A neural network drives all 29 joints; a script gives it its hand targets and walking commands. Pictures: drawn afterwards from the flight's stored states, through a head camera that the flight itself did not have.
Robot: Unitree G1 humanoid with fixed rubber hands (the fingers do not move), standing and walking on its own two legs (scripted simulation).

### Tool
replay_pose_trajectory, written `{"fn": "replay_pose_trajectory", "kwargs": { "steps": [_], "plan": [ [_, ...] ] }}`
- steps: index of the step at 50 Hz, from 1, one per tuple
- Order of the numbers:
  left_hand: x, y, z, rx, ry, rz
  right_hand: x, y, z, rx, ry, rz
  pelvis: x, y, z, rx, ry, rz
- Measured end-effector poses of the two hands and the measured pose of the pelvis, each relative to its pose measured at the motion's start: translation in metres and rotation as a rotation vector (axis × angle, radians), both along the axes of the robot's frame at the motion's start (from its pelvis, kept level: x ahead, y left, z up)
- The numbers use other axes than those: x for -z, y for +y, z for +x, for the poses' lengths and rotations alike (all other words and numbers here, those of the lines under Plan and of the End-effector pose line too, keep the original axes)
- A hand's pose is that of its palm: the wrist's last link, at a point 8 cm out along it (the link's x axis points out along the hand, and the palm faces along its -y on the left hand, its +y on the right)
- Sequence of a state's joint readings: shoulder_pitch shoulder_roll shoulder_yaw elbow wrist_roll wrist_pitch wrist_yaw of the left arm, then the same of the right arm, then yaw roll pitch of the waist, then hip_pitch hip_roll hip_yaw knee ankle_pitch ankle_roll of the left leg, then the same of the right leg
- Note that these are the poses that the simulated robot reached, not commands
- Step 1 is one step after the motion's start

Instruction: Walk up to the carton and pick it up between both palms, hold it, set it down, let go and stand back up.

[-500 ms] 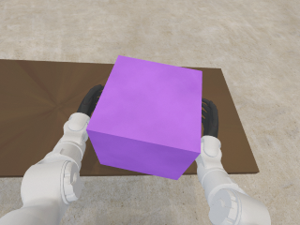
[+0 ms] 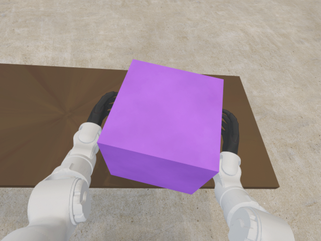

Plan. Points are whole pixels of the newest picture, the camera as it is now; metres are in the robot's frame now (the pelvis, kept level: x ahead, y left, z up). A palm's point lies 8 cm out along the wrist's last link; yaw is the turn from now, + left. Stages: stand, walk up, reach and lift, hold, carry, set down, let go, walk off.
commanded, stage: reach and lift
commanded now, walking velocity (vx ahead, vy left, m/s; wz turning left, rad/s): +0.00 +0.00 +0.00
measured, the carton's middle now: (163, 130) +0.42 -0.01 -0.02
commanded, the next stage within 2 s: none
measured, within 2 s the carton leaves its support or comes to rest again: neither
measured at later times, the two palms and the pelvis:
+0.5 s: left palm (103, 116) +0.42 +0.15 +0.05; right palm (239, 136) +0.36 -0.19 +0.05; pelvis +0.00 +0.00 +0.00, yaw -2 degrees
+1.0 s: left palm (92, 107) +0.39 +0.16 +0.13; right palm (255, 117) +0.36 -0.19 +0.14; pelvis +0.01 -0.01 +0.01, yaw +1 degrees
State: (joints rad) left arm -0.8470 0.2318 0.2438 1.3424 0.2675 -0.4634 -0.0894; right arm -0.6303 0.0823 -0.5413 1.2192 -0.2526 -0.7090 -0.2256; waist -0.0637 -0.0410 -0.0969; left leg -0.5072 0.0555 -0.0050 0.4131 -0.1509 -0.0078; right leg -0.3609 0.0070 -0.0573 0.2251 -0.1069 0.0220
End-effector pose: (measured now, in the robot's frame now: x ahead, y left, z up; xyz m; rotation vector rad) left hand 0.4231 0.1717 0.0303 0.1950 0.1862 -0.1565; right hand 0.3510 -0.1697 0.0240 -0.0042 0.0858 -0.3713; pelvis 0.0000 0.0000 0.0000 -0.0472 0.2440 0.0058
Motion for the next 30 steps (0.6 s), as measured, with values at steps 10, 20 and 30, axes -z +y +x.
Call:
{"fn": "replay_pose_trajectory", "kwargs": {
  "steps": [10,20,30],
  "plan": [
    [0.003,-0.004,-0.006,-0.022,0.023,-0.02,0.0,-0.005,-0.002,-0.014,0.021,-0.016,0.0,0.001,-0.008,0.008,0.021,0.008],
    [-0.008,-0.017,-0.003,-0.024,-0.002,-0.021,-0.014,-0.017,0.001,-0.012,-0.009,0.0,0.0,0.001,-0.003,0.033,0.037,0.01],
    [-0.036,-0.015,-0.003,-0.072,-0.034,-0.013,-0.047,-0.017,0.019,-0.066,-0.047,0.04,-0.002,-0.001,0.008,0.033,-0.023,0.018]
  ]
}}
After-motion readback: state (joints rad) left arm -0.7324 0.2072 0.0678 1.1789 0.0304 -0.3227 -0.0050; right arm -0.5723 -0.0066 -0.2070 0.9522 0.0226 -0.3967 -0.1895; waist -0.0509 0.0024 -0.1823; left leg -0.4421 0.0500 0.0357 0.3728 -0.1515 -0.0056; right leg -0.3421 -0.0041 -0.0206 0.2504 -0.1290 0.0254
